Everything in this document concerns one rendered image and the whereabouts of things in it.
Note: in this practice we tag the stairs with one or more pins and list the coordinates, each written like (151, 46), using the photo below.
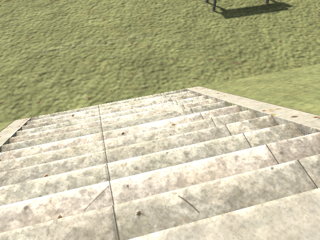
(129, 168)

